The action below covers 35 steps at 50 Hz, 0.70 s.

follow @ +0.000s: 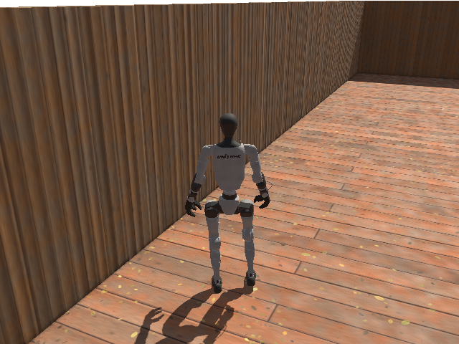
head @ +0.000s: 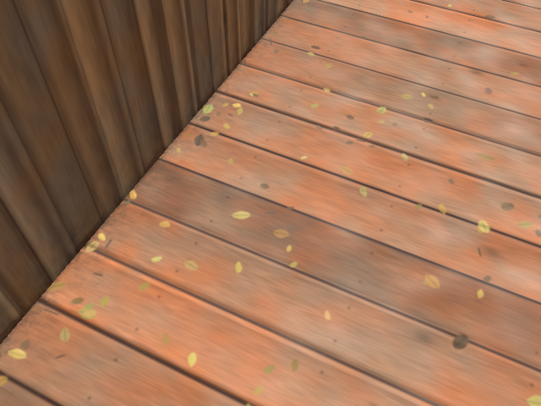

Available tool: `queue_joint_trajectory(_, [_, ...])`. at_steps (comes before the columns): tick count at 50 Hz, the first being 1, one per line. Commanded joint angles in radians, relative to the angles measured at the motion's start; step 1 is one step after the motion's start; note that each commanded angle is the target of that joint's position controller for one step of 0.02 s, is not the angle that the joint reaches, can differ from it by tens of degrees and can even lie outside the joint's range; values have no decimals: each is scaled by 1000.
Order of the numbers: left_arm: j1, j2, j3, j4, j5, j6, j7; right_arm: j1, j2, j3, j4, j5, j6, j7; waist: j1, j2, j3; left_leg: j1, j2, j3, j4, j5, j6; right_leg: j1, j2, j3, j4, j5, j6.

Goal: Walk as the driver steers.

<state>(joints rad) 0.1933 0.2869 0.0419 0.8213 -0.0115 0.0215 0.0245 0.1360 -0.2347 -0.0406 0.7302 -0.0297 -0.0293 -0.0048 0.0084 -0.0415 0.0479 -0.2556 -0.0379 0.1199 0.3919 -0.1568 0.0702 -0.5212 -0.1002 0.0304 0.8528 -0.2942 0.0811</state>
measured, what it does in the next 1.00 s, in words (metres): walks ahead, turning right: right foot, then left foot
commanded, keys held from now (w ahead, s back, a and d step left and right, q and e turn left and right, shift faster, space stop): e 0.12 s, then w+e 0.64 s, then no key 0.24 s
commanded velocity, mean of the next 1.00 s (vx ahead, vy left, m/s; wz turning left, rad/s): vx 0.30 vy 0.00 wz -0.48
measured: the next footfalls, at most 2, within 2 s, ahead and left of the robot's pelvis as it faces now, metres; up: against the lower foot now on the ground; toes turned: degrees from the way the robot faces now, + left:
right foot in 0.16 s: +0.06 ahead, -0.14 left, +0.00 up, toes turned -9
left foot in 0.62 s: +0.36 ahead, +0.02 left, +0.00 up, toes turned -25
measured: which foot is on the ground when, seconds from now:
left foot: down 0.00-0.18, up 0.20-0.60, down 0.62-1.00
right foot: up 0.00-0.14, down 0.16-0.64, up 0.66-1.00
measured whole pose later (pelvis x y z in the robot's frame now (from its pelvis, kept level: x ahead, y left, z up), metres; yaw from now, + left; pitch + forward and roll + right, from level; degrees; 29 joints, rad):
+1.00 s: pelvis +0.35 -0.11 +0.00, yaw -31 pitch +2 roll +2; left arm 0.10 0.28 0.05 0.61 0.00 -0.03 -0.02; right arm 0.29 -0.28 -0.07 0.90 0.02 -0.07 0.00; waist -0.09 -0.04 0.06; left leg -0.04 -0.01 0.11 0.30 -0.29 0.00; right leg -0.59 -0.05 0.04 0.64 -0.07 0.00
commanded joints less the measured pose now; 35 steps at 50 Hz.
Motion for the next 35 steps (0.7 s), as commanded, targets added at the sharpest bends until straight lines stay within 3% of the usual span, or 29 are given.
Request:
queue_joint_trajectory(1, [-13, 107, 35, -79, -1, 10, -2, -24, -175, -54, -46, 11, 9, -21, -16, 137, -92, 54, 337, -170, -150, 151, 191, 53, -12, -8, -3, -25, -13])
queue_joint_trajectory(4, [-27, 96, 39, -102, 1, 15, -18, -23, -185, -61, -33, 23, 27, -25, -20, 142, -91, 117, 361, -165, -95, 214, 178, 61, 7, -41, -71, -82, -34])
queue_joint_trajectory(6, [-1, 86, 41, -104, -2, 11, -32, -36, -197, -67, -29, 38, 38, -30, 2, 144, -109, 150, 355, -139, -19, 295, 144, 123, 37, -81, -194, -36, -60])
queue_joint_trajectory(7, [33, 81, 43, -92, -5, 8, -38, -34, -201, -71, -23, 50, 43, -32, 19, 142, -128, 134, 338, -112, 17, 213, 111, 194, 62, -110, -295, 39, -84])
queue_joint_trajectory(8, [68, 104, 54, -80, -3, 6, -37, 0, -183, -69, -7, 55, 44, -31, 26, 108, -133, 79, 294, -77, 84, 40, 56, 285, 77, -86, -382, 108, -122])
queue_joint_trajectory(9, [123, 187, 80, -68, -6, 5, -24, 3, -126, -56, -15, 33, 39, -24, 20, -79, -131, -85, 202, 26, 312, -167, -28, 412, -51, 124, -474, 198, -195])
queue_joint_trajectory(10, [189, 301, 107, -70, -9, -6, -19, -104, -88, -42, -96, 5, 25, -18, 50, -287, -110, -449, 10, 30, 562, -494, -103, 560, -249, 533, -537, 105, -398])
queue_joint_trajectory(11, [214, 243, 89, -84, 13, -34, -30, -164, -131, -52, -102, 20, 4, -8, 104, -162, -142, -551, 19, -150, 695, -515, -92, 591, -276, 625, -608, -32, -455])
queue_joint_trajectory(12, [175, 203, 78, -90, 16, -56, -30, -160, -160, -63, -98, 47, -11, 4, 71, -128, -105, -588, 58, -193, 703, -413, -67, 583, -242, 556, -618, -118, -410])
queue_joint_trajectory(13, [132, 179, 73, -99, 2, -66, -25, -146, -173, -71, -77, 50, -22, 7, 48, -79, -77, -591, 81, -193, 680, -320, -58, 563, -201, 488, -617, -156, -361])
queue_joint_trajectory(14, [110, 157, 65, -105, -13, -67, -17, -149, -182, -75, -67, 37, -30, 5, 42, -73, -57, -591, 93, -191, 626, -238, -61, 552, -180, 446, -630, -127, -336])
queue_joint_trajectory(16, [115, 146, 57, -112, -5, -68, -2, -154, -160, -72, -57, 28, -49, 9, 29, -74, -52, -515, 80, -178, 538, -104, -79, 516, -125, 372, -650, 10, -313])
queue_joint_trajectory(19, [138, 168, 67, -117, -3, -73, 9, -178, -120, -60, -52, 29, -63, 16, 36, -51, -59, -433, 50, -165, 362, 12, -108, 493, -79, 285, -639, 162, -298])
queue_joint_trajectory(22, [168, 182, 74, -115, -9, -69, 10, -227, -104, -49, -65, 39, -67, 24, 59, -84, -32, -359, 31, -166, 222, 71, -126, 434, -63, 274, -633, 141, -293])
queue_joint_trajectory(26, [198, 188, 79, -113, -16, -60, 7, -264, -127, -48, -84, 48, -83, 38, 72, -90, -15, -267, 19, -172, 123, 79, -122, 392, -74, 327, -597, 123, -286])
queue_joint_trajectory(28, [186, 187, 80, -118, -15, -57, 6, -228, -154, -56, -78, 51, -94, 40, 47, -111, -24, -189, 15, -174, 97, 53, -104, 387, -82, 368, -562, 139, -272])
queue_joint_trajectory(30, [157, 159, 72, -132, -15, -53, 6, -112, -180, -71, -43, 49, -104, 36, -17, -118, -60, -22, 11, -157, 33, 61, -70, 359, -48, 370, -475, 188, -239])
queue_joint_trajectory(31, [142, 123, 60, -145, -7, -55, 5, -3, -214, -86, -20, 39, -108, 27, -71, -101, -130, 160, 62, -194, 32, 54, -33, 293, 5, 332, -343, 224, -205])
queue_joint_trajectory(32, [140, 57, 36, -170, 15, -58, 3, 171, -278, -101, 0, 25, -106, 17, -134, 45, -280, 415, 254, -391, 32, -55, 33, 155, 83, 231, -35, 71, -161])
queue_joint_trajectory(33, [245, 21, 26, -215, -22, -70, 4, 221, -340, -113, 32, 15, -93, 26, -63, 409, -346, 610, 438, -863, -108, -325, 172, -163, 188, 148, 249, -318, -115])
queue_joint_trajectory(34, [240, 134, 50, -175, -38, -71, 6, 162, -235, -87, 14, 31, -92, 29, -69, 274, -227, 526, 434, -853, -147, -478, 158, -265, 105, 172, 383, -263, -106])
queue_joint_trajectory(35, [157, 173, 62, -181, -30, -68, 3, 116, -179, -72, 3, 37, -87, 24, -79, 203, -121, 415, 394, -685, -145, -387, 122, -280, 71, 145, 401, -172, -108])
